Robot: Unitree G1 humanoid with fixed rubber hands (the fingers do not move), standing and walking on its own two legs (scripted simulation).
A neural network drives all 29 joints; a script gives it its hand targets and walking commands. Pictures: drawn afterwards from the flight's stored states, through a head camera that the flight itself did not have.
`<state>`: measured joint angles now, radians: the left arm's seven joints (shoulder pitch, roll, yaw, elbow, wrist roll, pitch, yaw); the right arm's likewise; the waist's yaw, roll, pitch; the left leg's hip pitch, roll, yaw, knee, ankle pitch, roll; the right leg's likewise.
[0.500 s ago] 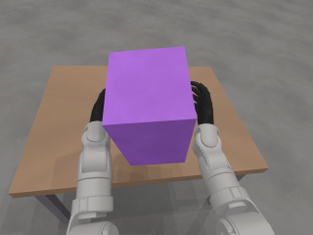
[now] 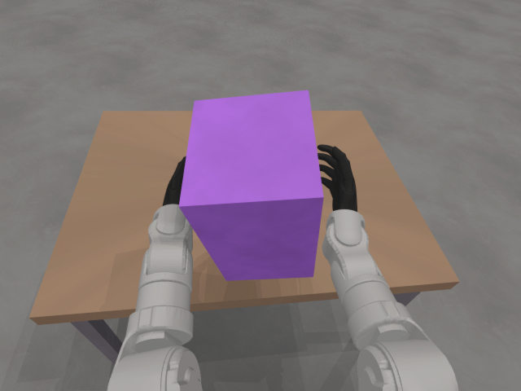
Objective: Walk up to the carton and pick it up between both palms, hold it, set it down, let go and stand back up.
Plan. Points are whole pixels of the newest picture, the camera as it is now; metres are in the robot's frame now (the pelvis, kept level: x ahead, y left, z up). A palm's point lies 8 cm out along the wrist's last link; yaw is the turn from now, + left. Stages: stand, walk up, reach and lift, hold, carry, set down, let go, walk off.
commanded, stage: set down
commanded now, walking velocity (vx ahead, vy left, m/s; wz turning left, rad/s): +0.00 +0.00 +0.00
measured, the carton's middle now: (261, 199) +0.40 +0.03 +0.08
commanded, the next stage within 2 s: none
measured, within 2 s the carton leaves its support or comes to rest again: neither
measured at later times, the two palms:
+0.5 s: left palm (179, 216) +0.38 +0.17 +0.04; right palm (328, 208) +0.40 -0.08 +0.07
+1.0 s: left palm (170, 233) +0.38 +0.19 -0.01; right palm (310, 216) +0.40 -0.06 +0.03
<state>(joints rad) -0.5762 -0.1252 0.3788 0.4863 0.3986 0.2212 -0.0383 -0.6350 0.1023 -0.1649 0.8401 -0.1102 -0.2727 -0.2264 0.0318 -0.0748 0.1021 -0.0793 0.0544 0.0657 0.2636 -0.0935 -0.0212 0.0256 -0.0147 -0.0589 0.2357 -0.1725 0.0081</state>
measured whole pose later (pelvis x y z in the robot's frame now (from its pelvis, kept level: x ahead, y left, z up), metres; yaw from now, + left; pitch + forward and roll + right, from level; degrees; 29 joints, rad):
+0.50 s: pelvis +0.01 +0.01 +0.00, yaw -1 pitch +3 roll -1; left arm -0.60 -0.10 0.45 0.75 0.39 -0.04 -0.02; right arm -0.67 0.14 -0.35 0.99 -0.28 -0.42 -0.20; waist 0.06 -0.05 0.05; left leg -0.22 0.06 0.08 0.27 -0.09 -0.02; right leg -0.11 -0.01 -0.04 0.21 -0.15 0.01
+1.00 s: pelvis +0.02 +0.01 +0.00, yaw -1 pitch +10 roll -1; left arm -0.61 -0.01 0.42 1.04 0.30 -0.28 0.03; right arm -0.70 0.16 -0.38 1.13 -0.33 -0.50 -0.23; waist 0.07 -0.06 -0.03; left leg -0.38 0.06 0.09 0.32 -0.11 -0.01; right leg -0.26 -0.01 -0.04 0.24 -0.16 0.02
